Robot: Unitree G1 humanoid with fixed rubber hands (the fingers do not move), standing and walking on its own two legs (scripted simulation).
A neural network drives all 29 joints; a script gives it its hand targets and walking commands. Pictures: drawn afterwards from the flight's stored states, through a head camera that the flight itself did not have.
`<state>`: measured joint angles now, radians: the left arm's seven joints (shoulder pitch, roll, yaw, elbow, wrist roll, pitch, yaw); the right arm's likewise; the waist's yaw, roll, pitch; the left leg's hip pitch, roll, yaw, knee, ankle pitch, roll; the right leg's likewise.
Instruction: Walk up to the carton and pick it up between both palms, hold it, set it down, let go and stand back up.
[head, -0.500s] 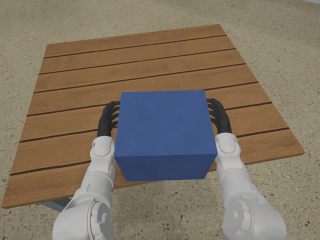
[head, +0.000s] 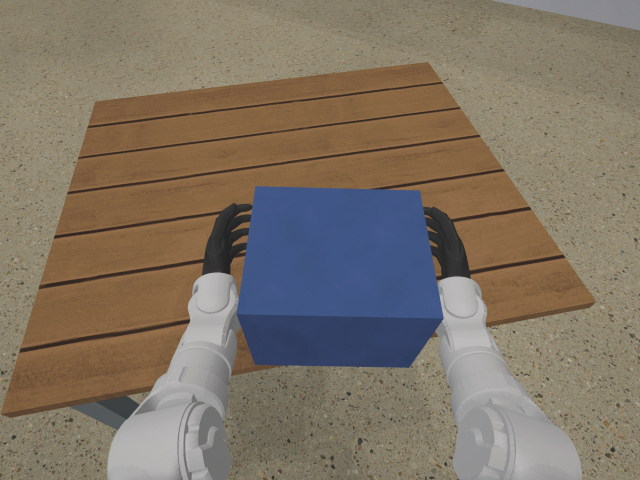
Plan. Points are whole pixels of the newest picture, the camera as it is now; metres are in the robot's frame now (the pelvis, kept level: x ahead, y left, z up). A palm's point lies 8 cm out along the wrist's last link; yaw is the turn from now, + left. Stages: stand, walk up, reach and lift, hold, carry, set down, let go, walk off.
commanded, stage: reach and lift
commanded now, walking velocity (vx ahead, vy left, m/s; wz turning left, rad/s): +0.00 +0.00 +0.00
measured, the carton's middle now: (335, 280) +0.38 -0.02 +0.02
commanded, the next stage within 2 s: hold in 1.76 s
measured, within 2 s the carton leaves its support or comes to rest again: neither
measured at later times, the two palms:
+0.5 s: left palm (215, 255) +0.39 +0.13 +0.08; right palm (459, 261) +0.36 -0.18 +0.06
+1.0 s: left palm (199, 225) +0.39 +0.13 +0.13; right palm (466, 234) +0.37 -0.17 +0.11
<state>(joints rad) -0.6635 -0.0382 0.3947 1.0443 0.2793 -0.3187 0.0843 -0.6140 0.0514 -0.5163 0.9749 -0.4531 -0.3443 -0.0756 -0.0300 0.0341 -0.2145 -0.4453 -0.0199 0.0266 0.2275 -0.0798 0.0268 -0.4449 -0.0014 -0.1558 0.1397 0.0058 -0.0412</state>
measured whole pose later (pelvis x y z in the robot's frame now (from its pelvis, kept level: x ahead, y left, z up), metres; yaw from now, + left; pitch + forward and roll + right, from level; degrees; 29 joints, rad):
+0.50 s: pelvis -0.01 -0.01 +0.00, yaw +1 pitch +12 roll +0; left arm -0.67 0.00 0.30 1.03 0.19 -0.25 0.08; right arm -0.59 0.03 -0.37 0.94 -0.28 -0.27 -0.12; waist -0.03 0.03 -0.20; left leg -0.38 -0.01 0.01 0.27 -0.10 0.02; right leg -0.38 0.01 -0.17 0.19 -0.03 -0.05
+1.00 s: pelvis +0.00 +0.00 +0.00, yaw +1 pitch +2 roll -1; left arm -0.59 0.00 0.15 0.55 0.08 0.21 0.12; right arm -0.52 -0.05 -0.11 0.63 0.07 0.06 -0.17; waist -0.05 0.01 -0.08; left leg -0.17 0.00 0.00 0.31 -0.17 0.02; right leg -0.14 0.01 -0.18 0.17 -0.07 -0.04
